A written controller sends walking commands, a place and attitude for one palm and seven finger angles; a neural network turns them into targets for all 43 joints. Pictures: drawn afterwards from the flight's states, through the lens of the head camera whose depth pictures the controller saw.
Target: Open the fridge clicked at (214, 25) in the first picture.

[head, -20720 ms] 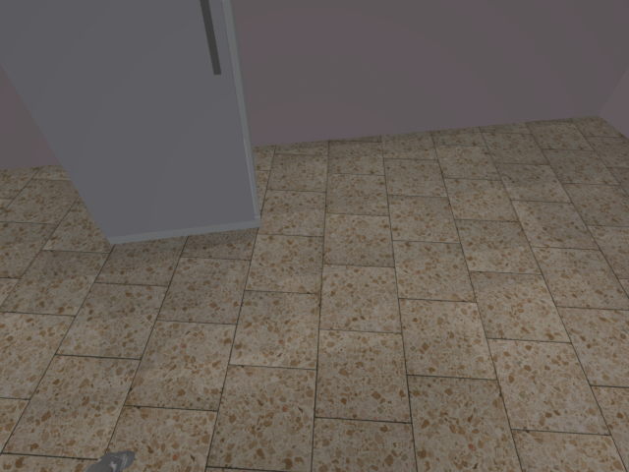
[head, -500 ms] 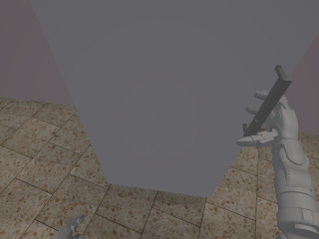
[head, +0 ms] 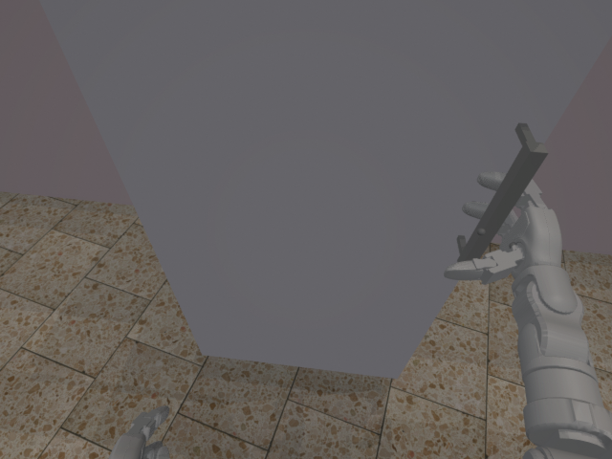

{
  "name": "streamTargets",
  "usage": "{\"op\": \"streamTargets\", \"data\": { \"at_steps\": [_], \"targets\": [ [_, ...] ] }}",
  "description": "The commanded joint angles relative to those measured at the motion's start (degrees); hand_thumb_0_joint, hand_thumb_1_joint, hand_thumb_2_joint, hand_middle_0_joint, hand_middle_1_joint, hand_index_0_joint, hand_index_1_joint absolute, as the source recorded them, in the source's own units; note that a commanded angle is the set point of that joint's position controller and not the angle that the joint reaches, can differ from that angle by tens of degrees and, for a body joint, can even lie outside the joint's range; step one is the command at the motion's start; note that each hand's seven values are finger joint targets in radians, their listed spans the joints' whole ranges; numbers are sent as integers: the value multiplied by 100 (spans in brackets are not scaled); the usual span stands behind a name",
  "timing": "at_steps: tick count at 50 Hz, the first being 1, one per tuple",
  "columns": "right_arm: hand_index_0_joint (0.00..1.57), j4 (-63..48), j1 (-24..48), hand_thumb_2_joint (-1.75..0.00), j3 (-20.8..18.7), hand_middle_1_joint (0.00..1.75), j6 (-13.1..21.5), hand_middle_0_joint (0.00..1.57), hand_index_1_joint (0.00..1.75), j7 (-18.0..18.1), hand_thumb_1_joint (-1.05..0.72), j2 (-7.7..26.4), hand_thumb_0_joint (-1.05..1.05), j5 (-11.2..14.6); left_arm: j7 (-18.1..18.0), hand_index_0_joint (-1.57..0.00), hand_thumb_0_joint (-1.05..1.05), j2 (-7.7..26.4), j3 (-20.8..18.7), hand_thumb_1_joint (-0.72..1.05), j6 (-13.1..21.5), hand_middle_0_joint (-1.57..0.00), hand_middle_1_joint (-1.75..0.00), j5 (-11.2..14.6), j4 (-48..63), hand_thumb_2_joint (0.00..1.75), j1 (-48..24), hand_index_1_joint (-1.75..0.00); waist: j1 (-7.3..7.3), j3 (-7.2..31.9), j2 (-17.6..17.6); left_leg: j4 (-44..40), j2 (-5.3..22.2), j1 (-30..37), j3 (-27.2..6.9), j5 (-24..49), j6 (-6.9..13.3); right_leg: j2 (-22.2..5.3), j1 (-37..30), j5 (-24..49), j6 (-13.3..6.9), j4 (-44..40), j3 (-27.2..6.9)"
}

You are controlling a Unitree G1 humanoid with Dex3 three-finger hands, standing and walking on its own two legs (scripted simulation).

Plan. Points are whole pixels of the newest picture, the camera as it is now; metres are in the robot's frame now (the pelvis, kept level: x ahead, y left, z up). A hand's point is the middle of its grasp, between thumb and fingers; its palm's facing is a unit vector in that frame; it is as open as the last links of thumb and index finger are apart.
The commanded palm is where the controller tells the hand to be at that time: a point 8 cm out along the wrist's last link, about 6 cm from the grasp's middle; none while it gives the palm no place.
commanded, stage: grip the handle and tug to test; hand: right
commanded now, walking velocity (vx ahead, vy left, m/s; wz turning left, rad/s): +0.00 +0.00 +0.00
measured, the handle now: (490, 205) +0.44 -0.22 +0.11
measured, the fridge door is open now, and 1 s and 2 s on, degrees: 0 0 13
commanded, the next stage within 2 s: pull the door a little, standing still in 1.38 s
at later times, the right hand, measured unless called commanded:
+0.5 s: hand (483, 230) +0.39 -0.19 +0.12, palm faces +0.07 +1.00 +0.00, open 7.9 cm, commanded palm +0.36 -0.24 +0.12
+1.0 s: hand (483, 230) +0.39 -0.19 +0.12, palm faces +0.07 +1.00 +0.00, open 5.4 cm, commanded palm +0.35 -0.24 +0.12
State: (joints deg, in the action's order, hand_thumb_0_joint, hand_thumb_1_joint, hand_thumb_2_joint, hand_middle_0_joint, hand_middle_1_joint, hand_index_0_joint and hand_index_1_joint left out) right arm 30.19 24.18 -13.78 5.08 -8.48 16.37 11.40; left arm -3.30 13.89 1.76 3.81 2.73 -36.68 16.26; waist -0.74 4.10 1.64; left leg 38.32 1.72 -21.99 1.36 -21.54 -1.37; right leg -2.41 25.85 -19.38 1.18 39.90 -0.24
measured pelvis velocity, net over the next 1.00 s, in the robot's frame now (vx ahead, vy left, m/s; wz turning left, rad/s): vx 0.00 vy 0.00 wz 0.00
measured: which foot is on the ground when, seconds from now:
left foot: down 0.00-1.00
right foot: down 0.00-1.00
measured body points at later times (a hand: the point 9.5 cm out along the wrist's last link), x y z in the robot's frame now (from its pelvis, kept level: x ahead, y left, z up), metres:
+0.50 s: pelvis -0.01 +0.00 +0.00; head +0.01 +0.01 +0.45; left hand +0.11 +0.25 -0.11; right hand +0.38 -0.25 +0.12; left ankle -0.02 +0.14 -0.72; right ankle +0.01 -0.13 -0.72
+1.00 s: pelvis +0.00 +0.00 +0.00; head +0.02 +0.01 +0.45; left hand +0.12 +0.25 -0.11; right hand +0.38 -0.25 +0.12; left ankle -0.02 +0.14 -0.72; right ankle +0.01 -0.13 -0.72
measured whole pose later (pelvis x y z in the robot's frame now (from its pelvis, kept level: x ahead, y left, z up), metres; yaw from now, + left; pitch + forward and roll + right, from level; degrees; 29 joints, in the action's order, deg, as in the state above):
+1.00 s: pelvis +0.00 +0.00 +0.00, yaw +0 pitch +6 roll +1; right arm 32.6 25.8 -14.5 6.0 -9.9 17.2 11.7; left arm -3.4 14.3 1.6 3.6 2.7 -36.8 16.8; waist -0.8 4.2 1.7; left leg 38.4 1.6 -22.8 1.5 -21.4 -1.3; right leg -2.5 26.8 -19.3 1.2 40.2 -0.4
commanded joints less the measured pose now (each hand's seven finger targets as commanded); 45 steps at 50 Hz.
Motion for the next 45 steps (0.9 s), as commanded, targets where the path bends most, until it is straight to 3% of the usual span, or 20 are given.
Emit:
{"op": "streamTargets", "data": {
  "at_steps": [1, 4, 6, 9, 10, 12, 15, 18, 22, 24, 28, 29, 33, 34, 35, 38, 40, 42, 44, 45],
  "targets": [
    [32, -1445, 2435, -36, 143, 122, 443, 32, 122, -135, 36, 700, 0, 25, -74, -20, 0, 753, -304, 90, 270, -20, -30, -8, 712, 90, -178, -30, -172, 1551, 228, -393, -325, 92, 202, 2189, 222, 181, -1287, 1746, -224, -400, 19],
    [33, -1329, 2335, -42, 60, 124, 456, 33, 124, -129, 22, 818, 0, 20, -83, -20, 0, 799, -304, 90, 264, -20, -30, -27, 710, 90, -138, -30, -153, 1543, -62, -419, -327, 193, 203, 2117, 224, 184, -1163, 1653, -247, -405, 11],
    [34, -1185, 2483, -46, -159, 125, 432, 34, 125, -147, 13, 1065, 0, 35, -104, -20, 0, 813, -303, 90, 243, -20, -30, -11, 681, 90, -157, -30, -155, 1489, 3, -447, -315, 152, 166, 2059, 209, 198, -1075, 1511, -250, -422, 37],
    [35, -1104, 2709, -52, 23, 127, 453, 35, 127, -207, -1, 910, 0, 30, -115, -20, 0, 796, -294, 90, 219, -20, -30, -11, 679, 90, -132, -30, -213, 1476, -31, -464, -314, 149, 177, 1981, 223, 201, -1087, 1483, -256, -421, 15],
    [36, -1099, 2634, -54, 0, 128, 456, 36, 128, -212, -6, 881, 0, 33, -111, -20, 0, 780, -302, 90, 229, -20, -30, 1, 685, 90, -151, -30, -157, 1551, 166, -433, -315, 107, 173, 2007, 232, 202, -1143, 1531, -241, -418, 23],
    [37, -1048, 2646, -58, -18, 129, 464, 37, 129, -209, -15, 889, 0, 61, -102, -20, 0, 785, -297, 90, 239, -20, -30, -8, 667, 90, -123, -30, -158, 1565, 146, -434, -320, 107, 177, 2042, 229, 215, -1153, 1545, -240, -406, 16],
    [38, -858, 2553, -64, -172, 131, 490, 38, 131, -238, -29, 1053, 0, 75, -108, -20, 0, 816, -308, 90, 210, -20, -30, -10, 656, 90, -90, -30, -184, 1541, -190, -457, -314, 179, 151, 2087, 196, 207, -998, 1482, -271, -398, 53],
    [40, -893, 2654, -70, -110, 133, 522, 40, 133, -279, -43, 1012, 0, 78, -103, -20, 0, 801, -300, 90, 213, -20, -30, 0, 684, 90, -110, -30, -159, 1558, 95, -442, -321, 102, 164, 1906, 217, 215, -1040, 1376, -244, -422, 39],
    [42, -824, 2657, -78, -152, 136, 550, 42, 136, -289, -62, 1083, 0, 91, -107, -20, 0, 806, -292, 90, 210, -20, -30, 8, 686, 90, -111, -30, -174, 1462, 101, -466, -322, 62, 148, 1839, 213, 210, -972, 1284, -253, -422, 41],
    [43, -822, 2680, -82, -133, 137, 584, 43, 137, -292, -71, 1080, 0, 105, -106, -20, 0, 825, -306, 90, 210, -20, -30, -2, 679, 90, -73, -30, -192, 1485, -101, -485, -330, 97, 148, 1804, 210, 202, -941, 1264, -274, -407, 35],
    [45, -960, 2643, -90, -81, 140, 606, 45, 140, -287, -90, 969, 0, 105, -84, -20, 0, 804, -309, 90, 240, -20, -30, -4, 705, 90, -82, -30, -141, 1662, 177, -416, -332, 103, 159, 1933, 228, 216, -1090, 1412, -248, -404, 31],
    [45, -968, 2594, -90, -112, 140, 619, 45, 140, -282, -90, 1056, 0, 88, -86, -20, 0, 829, -324, 90, 235, -20, -30, -13, 694, 90, -37, -30, -162, 1695, -46, -416, -335, 199, 161, 2010, 225, 201, -1050, 1498, -266, -373, 21],
    [45, -1090, 2487, -90, 32, 140, 631, 45, 140, -268, -90, 836, 0, 95, -61, -20, 0, 789, -316, 90, 264, -20, -30, 5, 707, 90, -96, -30, -145, 1593, 220, -413, -344, 63, 181, 1967, 230, 194, -1134, 1477, -238, -409, 38],
    [45, -1014, 2493, -90, 33, 140, 624, 45, 140, -256, -90, 861, 0, 105, -62, -20, 0, 818, -320, 90, 262, -20, -30, -9, 692, 90, -45, -30, -193, 1536, -69, -446, -346, 115, 183, 2002, 215, 185, -1061, 1476, -270, -386, 38],
    [45, -960, 2492, -90, -140, 140, 611, 45, 140, -249, -90, 1049, 0, 102, -70, -20, 0, 839, -333, 90, 258, -20, -30, -1, 681, 90, -67, -30, -152, 1521, -97, -444, -338, 139, 156, 1990, 206, 192, -968, 1402, -265, -409, 41],
    [45, -1085, 2657, -90, 18, 140, 596, 45, 140, -281, -90, 871, 0, 88, -78, -20, 0, 801, -321, 90, 267, -20, -30, 2, 701, 90, -90, -30, -170, 1590, 143, -424, -342, 75, 171, 1948, 222, 201, -1121, 1431, -250, -431, 29],
    [45, -1184, 2432, -90, -175, 140, 609, 45, 140, -256, -90, 1071, 0, 72, -70, -20, 0, 813, -331, 90, 261, -20, -30, -18, 700, 90, -52, -30, -99, 1787, 121, -381, -328, 245, 156, 2219, 233, 199, -1170, 1714, -256, -386, 33],
    [45, -1195, 2330, -90, 5, 140, 566, 45, 140, -277, -90, 818, 0, 110, -58, -20, 0, 781, -315, 90, 270, -20, -30, -2, 719, 90, -108, -30, -134, 1593, 145, -401, -336, 152, 186, 2195, 217, 193, -1144, 1668, -245, -396, 60],
    [45, -1078, 2424, -90, -14, 140, 551, 45, 140, -257, -90, 896, 0, 107, -74, -20, 0, 819, -312, 90, 255, -20, -30, -17, 688, 90, -67, -30, -173, 1442, -158, -437, -345, 153, 197, 2061, 215, 188, -1004, 1531, -267, -406, 25],
    [45, -1091, 2458, -90, -133, 140, 542, 45, 140, -254, -90, 1017, 0, 95, -81, -20, 0, 826, -328, 90, 250, -20, -30, -9, 695, 90, -88, -30, -147, 1534, -6, -430, -337, 137, 161, 2086, 212, 189, -1043, 1523, -262, -408, 46]
  ]
}}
